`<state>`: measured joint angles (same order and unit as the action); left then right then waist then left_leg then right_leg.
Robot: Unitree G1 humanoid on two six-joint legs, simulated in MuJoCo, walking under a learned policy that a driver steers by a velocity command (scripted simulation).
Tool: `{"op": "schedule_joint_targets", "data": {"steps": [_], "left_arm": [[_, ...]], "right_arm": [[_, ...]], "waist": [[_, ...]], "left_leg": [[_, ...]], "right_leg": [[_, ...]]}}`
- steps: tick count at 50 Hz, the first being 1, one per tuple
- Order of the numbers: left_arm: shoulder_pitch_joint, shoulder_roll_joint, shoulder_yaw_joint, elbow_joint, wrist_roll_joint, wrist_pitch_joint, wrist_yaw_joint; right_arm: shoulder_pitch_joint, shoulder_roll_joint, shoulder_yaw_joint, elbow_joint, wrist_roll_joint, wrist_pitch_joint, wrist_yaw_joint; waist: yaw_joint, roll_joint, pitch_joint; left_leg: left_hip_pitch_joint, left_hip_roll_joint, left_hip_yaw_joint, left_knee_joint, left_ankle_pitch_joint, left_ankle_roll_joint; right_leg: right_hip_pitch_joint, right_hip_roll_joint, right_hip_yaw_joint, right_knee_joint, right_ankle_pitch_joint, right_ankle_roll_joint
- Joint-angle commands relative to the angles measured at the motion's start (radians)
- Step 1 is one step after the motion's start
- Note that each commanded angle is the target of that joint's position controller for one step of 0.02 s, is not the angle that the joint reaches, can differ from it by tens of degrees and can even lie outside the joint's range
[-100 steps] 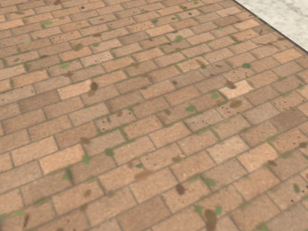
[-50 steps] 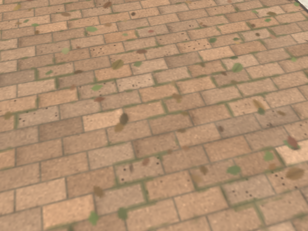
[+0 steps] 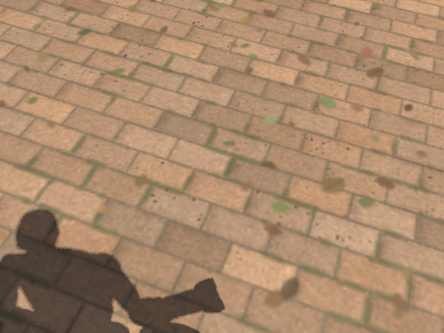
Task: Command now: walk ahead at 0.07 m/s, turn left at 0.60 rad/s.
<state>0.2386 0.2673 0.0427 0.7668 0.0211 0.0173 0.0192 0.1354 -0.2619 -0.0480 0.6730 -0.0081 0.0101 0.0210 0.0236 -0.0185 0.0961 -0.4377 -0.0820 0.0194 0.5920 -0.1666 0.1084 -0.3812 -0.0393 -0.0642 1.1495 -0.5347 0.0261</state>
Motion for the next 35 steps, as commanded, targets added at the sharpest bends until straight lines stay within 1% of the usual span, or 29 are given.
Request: {"op": "schedule_joint_targets", "data": {"steps": [1,2,3,4,6,8,10,12,13,14,16,17,18,19,20,21,22,23,24,25,26,28,31,33,35], "left_arm": [[0.017,0.106,0.024,-0.083,0.012,0.009,0.006],[0.048,0.106,0.024,-0.067,0.019,0.02,0.006],[0.061,0.101,0.024,-0.063,0.019,0.028,0.004],[0.063,0.093,0.023,-0.062,0.014,0.032,0.002],[0.034,0.082,0.021,-0.073,0.008,0.038,0.002],[0.01,0.081,0.02,-0.075,0.006,0.042,0.004],[-0.016,0.079,0.019,-0.08,0.004,0.043,0.005],[-0.031,0.075,0.017,-0.082,0.0,0.039,0.005],[-0.022,0.077,0.016,-0.082,0.003,0.034,0.002],[-0.015,0.079,0.016,-0.081,0.004,0.029,-0.001],[0.019,0.077,0.014,-0.073,0.002,0.017,-0.006],[0.061,0.063,0.01,-0.058,0.0,0.01,-0.007],[0.12,0.043,0.005,-0.034,0.002,0.0,-0.004],[0.161,0.059,0.005,-0.02,0.01,-0.013,0.006],[0.213,0.115,0.009,-0.017,0.019,-0.026,0.015],[0.17,0.235,0.045,-0.009,0.021,-0.031,0.012],[0.126,0.195,0.041,0.0,0.014,-0.039,0.011],[0.07,0.162,0.034,-0.003,0.002,-0.051,0.004],[0.053,0.141,0.032,-0.007,-0.002,-0.061,-0.004],[0.059,0.127,0.029,0.001,-0.01,-0.069,-0.006],[0.079,0.107,0.026,0.011,-0.012,-0.077,-0.011],[0.148,0.094,0.028,0.047,-0.012,-0.087,-0.019],[0.24,0.089,0.031,0.089,-0.01,-0.094,-0.021],[0.275,0.089,0.032,0.111,-0.009,-0.095,-0.02],[0.301,0.095,0.032,0.13,-0.004,-0.097,-0.018]], "right_arm": [[0.079,-0.133,-0.045,-0.036,0.01,0.014,-0.029],[0.059,-0.122,-0.042,-0.04,0.003,0.013,-0.028],[0.065,-0.129,-0.044,-0.038,-0.002,0.009,-0.023],[0.071,-0.141,-0.049,-0.034,-0.005,0.006,-0.02],[0.08,-0.161,-0.059,-0.029,-0.007,0.006,-0.017],[0.088,-0.154,-0.058,-0.026,-0.011,0.011,-0.018],[0.1,-0.146,-0.056,-0.019,-0.016,0.016,-0.017],[0.104,-0.142,-0.055,-0.011,-0.021,0.019,-0.015],[0.117,-0.144,-0.055,-0.004,-0.022,0.02,-0.014],[0.119,-0.146,-0.055,0.0,-0.025,0.023,-0.012],[0.117,-0.144,-0.054,0.01,-0.027,0.028,-0.011],[0.111,-0.14,-0.053,0.018,-0.021,0.032,-0.013],[0.099,-0.127,-0.05,0.023,-0.011,0.034,-0.021],[0.086,-0.089,-0.039,0.017,-0.008,0.028,-0.029],[0.115,0.003,-0.018,0.01,0.0,0.015,-0.033],[0.03,-0.068,-0.033,-0.018,-0.013,-0.002,-0.03],[0.012,-0.111,-0.045,-0.018,-0.03,-0.015,-0.022],[0.075,-0.113,-0.048,0.017,-0.027,-0.023,-0.005],[0.118,-0.118,-0.048,0.046,-0.03,-0.026,0.004],[0.129,-0.115,-0.05,0.063,-0.039,-0.026,0.013],[0.117,-0.102,-0.046,0.065,-0.043,-0.027,0.019],[0.048,-0.07,-0.034,0.049,-0.039,-0.026,0.024],[-0.059,-0.048,-0.02,0.03,-0.037,-0.026,0.024],[-0.121,-0.033,-0.01,0.018,-0.035,-0.03,0.027],[-0.172,-0.025,-0.003,0.007,-0.029,-0.036,0.03]], "waist": [[-0.018,0.087,-0.143],[-0.003,0.095,-0.158],[0.001,0.089,-0.181],[0.002,0.079,-0.196],[-0.007,0.083,-0.195],[-0.024,0.11,-0.186],[-0.04,0.131,-0.176],[-0.049,0.14,-0.165],[-0.052,0.144,-0.182],[-0.052,0.155,-0.183],[-0.037,0.16,-0.163],[-0.01,0.142,-0.14],[0.028,0.116,-0.108],[0.05,0.045,-0.066],[0.042,-0.171,-0.106],[0.046,-0.186,0.045],[-0.002,-0.067,0.099],[-0.049,-0.071,0.069],[-0.057,-0.08,0.027],[-0.054,-0.096,0.003],[-0.042,-0.098,-0.013],[-0.013,-0.091,-0.003],[0.041,-0.089,0.008],[0.065,-0.096,0.012],[0.081,-0.102,0.016]], "left_leg": [[0.254,0.268,-0.357,-0.264,0.372,0.164],[0.217,0.239,-0.328,-0.269,0.372,0.146],[0.205,0.229,-0.327,-0.267,0.38,0.14],[0.2,0.222,-0.329,-0.27,0.361,0.138],[0.189,0.211,-0.354,-0.289,0.229,0.134],[0.189,0.208,-0.375,-0.316,0.071,0.129],[0.18,0.206,-0.396,-0.335,-0.054,0.123],[0.167,0.204,-0.408,-0.338,-0.109,0.116],[0.164,0.202,-0.423,-0.349,-0.206,0.119],[0.152,0.201,-0.441,-0.36,-0.3,0.12],[0.097,0.202,-0.469,-0.372,-0.433,0.111],[0.042,0.19,-0.466,-0.367,-0.481,0.096],[-0.043,0.159,-0.447,-0.342,-0.531,0.068],[-0.133,0.099,-0.398,-0.242,-0.533,0.015],[-0.211,-0.006,-0.235,0.095,-0.48,-0.036],[-0.367,-0.083,-0.142,0.205,-0.295,-0.054],[-0.34,-0.018,-0.229,0.269,-0.174,-0.05],[-0.309,-0.014,-0.21,0.302,-0.107,-0.06],[-0.283,-0.012,-0.187,0.342,-0.076,-0.072],[-0.276,0.0,-0.147,0.384,-0.056,-0.081],[-0.274,0.018,-0.126,0.404,-0.035,-0.087],[-0.329,0.063,-0.076,0.398,0.004,-0.101],[-0.366,0.108,-0.016,0.297,0.029,-0.125],[-0.338,0.116,0.013,0.205,0.039,-0.131],[-0.287,0.11,0.038,0.117,0.033,-0.125]], "right_leg": [[-0.188,-0.031,0.099,0.024,0.082,0.013],[-0.139,-0.018,0.088,0.012,0.107,0.014],[-0.113,-0.004,0.085,0.0,0.116,0.015],[-0.103,0.002,0.087,-0.022,0.121,0.016],[-0.11,0.008,0.095,-0.087,0.132,0.019],[-0.116,0.011,0.096,-0.15,0.144,0.018],[-0.099,0.014,0.097,-0.209,0.152,0.012],[-0.061,0.026,0.091,-0.271,0.144,0.0],[-0.03,0.035,0.079,-0.301,0.125,-0.005],[0.001,0.047,0.064,-0.334,0.099,-0.013],[0.094,0.074,0.034,-0.436,0.053,-0.04],[0.177,0.084,0.018,-0.542,0.079,-0.064],[0.292,0.086,0.005,-0.691,0.151,-0.097],[0.359,0.03,0.089,-0.826,0.084,-0.125],[0.43,-0.231,0.405,-0.98,-0.19,-0.157],[0.277,-0.359,0.7,-1.113,-0.353,-0.228],[0.221,-0.322,0.633,-1.105,-0.286,-0.223],[0.236,-0.258,0.534,-1.079,-0.173,-0.194],[0.268,-0.211,0.443,-1.065,-0.071,-0.172],[0.284,-0.181,0.382,-1.062,-0.018,-0.171],[0.297,-0.163,0.342,-1.06,0.028,-0.174],[0.345,-0.158,0.308,-1.063,0.109,-0.191],[0.413,-0.155,0.273,-1.06,0.239,-0.208],[0.428,-0.149,0.244,-1.045,0.331,-0.21],[0.426,-0.154,0.22,-1.021,0.437,-0.212]]}}
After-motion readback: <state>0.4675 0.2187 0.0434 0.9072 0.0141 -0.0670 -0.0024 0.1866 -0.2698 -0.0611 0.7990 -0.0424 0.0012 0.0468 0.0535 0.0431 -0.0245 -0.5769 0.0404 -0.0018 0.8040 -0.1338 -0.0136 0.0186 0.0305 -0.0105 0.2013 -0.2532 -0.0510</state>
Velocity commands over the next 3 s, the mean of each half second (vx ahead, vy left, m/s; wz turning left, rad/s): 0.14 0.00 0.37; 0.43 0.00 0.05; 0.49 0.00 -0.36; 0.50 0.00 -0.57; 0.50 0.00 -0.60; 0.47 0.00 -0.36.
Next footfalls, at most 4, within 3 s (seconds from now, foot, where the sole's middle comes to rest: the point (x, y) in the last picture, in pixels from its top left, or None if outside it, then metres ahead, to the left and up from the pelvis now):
0.38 right None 0.08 -0.12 -0.76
0.86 left None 0.31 0.13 -0.76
1.38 right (223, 261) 0.63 0.02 -0.76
1.90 left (191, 173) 0.96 0.14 -0.76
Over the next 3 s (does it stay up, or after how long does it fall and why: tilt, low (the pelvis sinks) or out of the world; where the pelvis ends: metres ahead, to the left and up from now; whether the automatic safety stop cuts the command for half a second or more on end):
stays up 1.27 -0.24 0.00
